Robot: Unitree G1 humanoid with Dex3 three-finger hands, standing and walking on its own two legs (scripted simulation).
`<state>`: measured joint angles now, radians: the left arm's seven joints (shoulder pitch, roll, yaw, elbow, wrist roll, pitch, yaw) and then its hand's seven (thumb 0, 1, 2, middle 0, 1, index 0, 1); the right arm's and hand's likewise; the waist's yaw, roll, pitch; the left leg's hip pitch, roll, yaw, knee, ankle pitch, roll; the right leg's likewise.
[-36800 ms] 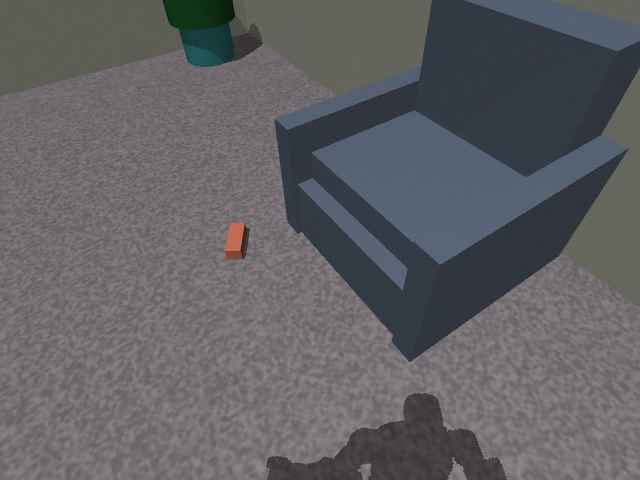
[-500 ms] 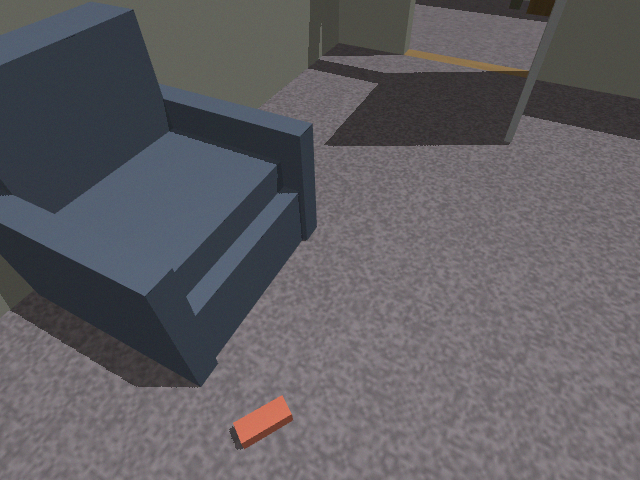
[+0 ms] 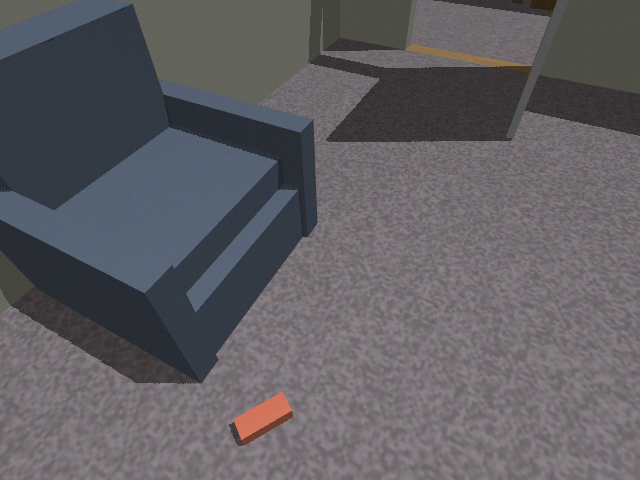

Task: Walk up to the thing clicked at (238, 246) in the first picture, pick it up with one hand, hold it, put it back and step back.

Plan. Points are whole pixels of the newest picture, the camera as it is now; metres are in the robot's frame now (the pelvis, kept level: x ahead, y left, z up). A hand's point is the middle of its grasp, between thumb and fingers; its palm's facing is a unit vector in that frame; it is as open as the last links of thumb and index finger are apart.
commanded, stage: rise first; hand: left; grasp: from above
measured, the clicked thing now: (263, 418) +0.45 +0.22 -0.76
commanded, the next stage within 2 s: none
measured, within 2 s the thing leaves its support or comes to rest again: neither
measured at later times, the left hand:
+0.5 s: hand out of the picture +0.14 +0.26 -0.20, palm faces -0.08 -0.90 -0.42, open 13.0 cm
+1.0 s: hand out of the picture +0.12 +0.26 -0.25, palm faces -0.18 -0.83 -0.53, open 14.3 cm
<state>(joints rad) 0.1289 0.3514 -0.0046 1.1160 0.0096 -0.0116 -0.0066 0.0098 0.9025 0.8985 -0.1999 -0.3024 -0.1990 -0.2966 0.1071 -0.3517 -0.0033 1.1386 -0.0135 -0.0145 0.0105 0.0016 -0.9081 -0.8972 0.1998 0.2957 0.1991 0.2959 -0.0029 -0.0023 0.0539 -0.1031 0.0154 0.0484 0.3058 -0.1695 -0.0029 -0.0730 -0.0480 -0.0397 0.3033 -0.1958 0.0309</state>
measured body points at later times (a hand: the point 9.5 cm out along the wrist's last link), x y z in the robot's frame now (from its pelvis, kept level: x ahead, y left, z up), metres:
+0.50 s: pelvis -0.01 +0.00 -0.04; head +0.06 +0.01 +0.40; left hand +0.14 +0.30 -0.17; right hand +0.10 -0.26 -0.15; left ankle +0.00 +0.12 -0.75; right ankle -0.02 -0.14 -0.75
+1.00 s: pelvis -0.02 +0.00 -0.10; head +0.09 +0.02 +0.33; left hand +0.13 +0.31 -0.21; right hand +0.15 -0.24 -0.20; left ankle +0.00 +0.12 -0.75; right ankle -0.02 -0.14 -0.75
